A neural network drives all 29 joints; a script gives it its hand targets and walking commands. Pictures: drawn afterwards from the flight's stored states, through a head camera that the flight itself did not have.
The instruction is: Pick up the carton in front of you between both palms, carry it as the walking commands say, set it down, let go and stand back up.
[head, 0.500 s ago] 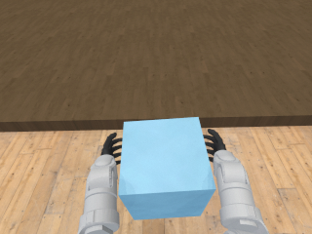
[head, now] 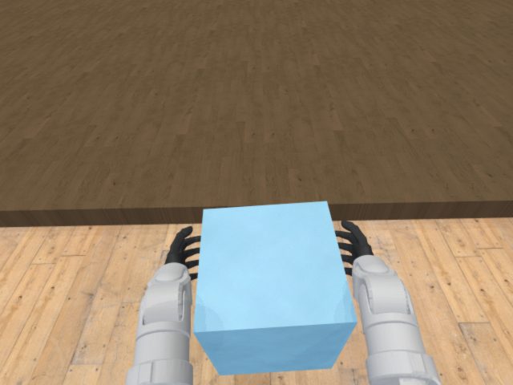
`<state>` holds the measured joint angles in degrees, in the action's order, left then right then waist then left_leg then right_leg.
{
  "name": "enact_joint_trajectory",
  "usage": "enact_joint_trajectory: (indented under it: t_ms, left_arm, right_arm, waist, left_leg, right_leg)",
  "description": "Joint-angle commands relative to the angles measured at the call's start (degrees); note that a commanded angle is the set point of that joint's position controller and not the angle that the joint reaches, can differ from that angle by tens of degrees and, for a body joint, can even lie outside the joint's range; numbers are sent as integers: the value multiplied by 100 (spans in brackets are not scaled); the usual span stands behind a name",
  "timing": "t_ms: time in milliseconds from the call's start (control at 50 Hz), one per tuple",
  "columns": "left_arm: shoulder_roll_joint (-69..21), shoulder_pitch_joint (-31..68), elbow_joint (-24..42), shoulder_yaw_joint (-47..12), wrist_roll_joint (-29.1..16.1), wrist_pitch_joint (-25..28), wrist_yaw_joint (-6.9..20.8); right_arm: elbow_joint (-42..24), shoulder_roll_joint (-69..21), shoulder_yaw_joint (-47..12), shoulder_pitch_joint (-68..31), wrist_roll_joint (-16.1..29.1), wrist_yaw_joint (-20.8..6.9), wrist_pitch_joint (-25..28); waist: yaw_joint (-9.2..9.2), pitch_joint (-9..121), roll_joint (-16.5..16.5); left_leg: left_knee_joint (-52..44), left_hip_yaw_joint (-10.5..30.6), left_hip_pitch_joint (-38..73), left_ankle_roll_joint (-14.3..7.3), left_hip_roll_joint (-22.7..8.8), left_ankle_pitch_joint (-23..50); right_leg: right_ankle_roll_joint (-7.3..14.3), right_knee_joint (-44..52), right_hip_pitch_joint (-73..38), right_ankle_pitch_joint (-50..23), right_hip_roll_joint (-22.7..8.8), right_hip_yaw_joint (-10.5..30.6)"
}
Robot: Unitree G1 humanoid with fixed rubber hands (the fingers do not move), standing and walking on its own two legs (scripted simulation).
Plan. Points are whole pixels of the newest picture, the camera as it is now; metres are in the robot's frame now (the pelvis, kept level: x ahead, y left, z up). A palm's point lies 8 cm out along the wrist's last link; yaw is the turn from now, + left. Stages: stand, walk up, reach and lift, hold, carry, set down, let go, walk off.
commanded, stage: reach and lift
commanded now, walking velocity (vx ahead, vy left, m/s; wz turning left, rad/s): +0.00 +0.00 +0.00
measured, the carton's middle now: (270, 292) +0.28 +0.00 -0.04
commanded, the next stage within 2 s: hold in 0.02 s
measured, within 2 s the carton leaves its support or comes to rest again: neither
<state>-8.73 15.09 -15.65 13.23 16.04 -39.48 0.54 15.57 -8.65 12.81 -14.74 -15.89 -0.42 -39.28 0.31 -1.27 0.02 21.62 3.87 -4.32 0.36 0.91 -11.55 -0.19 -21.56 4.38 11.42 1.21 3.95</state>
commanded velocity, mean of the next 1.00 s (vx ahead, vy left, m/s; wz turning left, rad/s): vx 0.00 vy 0.00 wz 0.00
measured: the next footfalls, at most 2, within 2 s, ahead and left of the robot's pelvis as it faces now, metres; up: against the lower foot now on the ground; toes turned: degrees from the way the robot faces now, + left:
right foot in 1.86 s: +0.17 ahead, -0.10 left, +0.00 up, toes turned -10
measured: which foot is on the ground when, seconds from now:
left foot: down 0.00-1.00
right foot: down 0.00-1.00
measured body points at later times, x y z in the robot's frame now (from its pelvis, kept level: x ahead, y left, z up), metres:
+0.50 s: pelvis -0.02 +0.00 +0.00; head -0.06 +0.00 +0.45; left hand +0.29 +0.15 +0.04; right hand +0.29 -0.15 +0.04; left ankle +0.01 +0.13 -0.75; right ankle +0.01 -0.12 -0.75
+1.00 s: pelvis -0.01 +0.00 +0.00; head -0.05 +0.00 +0.45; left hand +0.29 +0.15 +0.04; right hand +0.29 -0.15 +0.04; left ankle +0.01 +0.13 -0.75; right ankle +0.01 -0.12 -0.75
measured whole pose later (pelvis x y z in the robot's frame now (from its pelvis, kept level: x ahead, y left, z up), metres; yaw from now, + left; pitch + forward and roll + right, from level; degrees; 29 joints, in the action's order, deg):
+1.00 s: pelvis -0.01 +0.00 +0.00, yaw +0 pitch -8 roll +0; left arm -8.7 14.9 -11.8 12.2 15.7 -43.8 0.7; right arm 11.7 -8.6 11.9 -14.5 -15.7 -0.6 -43.7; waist 0.0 -2.0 0.1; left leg 20.8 4.0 -2.1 0.3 1.0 -10.9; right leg -0.2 -20.7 2.2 10.8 1.1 4.0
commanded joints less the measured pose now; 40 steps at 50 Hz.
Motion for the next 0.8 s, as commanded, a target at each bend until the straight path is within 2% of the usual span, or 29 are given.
enact_joint_trajectory:
  t_ms: [0, 100, 240, 440, 580, 780]
  left_arm:
    - [-5281, 2589, 258, -3027, -1369, 142, 1318]
    - [-5299, 2418, 741, -3363, -1588, -75, 1263]
    - [-5083, 2534, 505, -3027, -1399, -277, 1245]
    - [-5282, 3112, 238, -2976, -1388, -218, 1308]
    - [-5276, 3111, 181, -2942, -1363, -212, 1307]
    - [-5213, 2782, 419, -3024, -1413, -236, 1273]
  right_arm:
    - [-281, -5331, -2997, -2633, 1360, -1281, 138]
    - [-770, -5255, -3301, -2478, 1538, -1242, -76]
    - [-562, -5011, -2983, -2616, 1372, -1263, -276]
    - [-345, -5167, -2951, -3218, 1378, -1333, -214]
    - [-253, -5177, -2908, -3203, 1343, -1326, -210]
    - [-475, -5134, -2995, -2878, 1408, -1278, -233]
  waist:
    - [0, 1426, -6]
    - [-36, 1621, 7]
    - [-30, 874, 29]
    - [-26, 1056, 2]
    - [-29, 1102, 6]
    - [-29, 1219, 2]
  left_leg:
    - [-211, 36, 312, -17, 438, 1211]
    - [-276, 87, 534, 4, 423, 1585]
    - [-426, 42, 248, -30, 387, 546]
    - [-337, 25, 199, -58, 355, 111]
    - [-334, 19, 242, -49, 365, 270]
    - [-331, 30, 374, -17, 394, 802]
  right_leg:
    - [-13, 226, -378, -1233, 397, 87]
    - [-12, 288, -573, -1567, 405, 92]
    - [35, 441, -288, -502, 370, 41]
    - [52, 341, -171, -70, 345, 5]
    - [40, 343, -227, -220, 349, 2]
    - [16, 340, -388, -763, 367, 28]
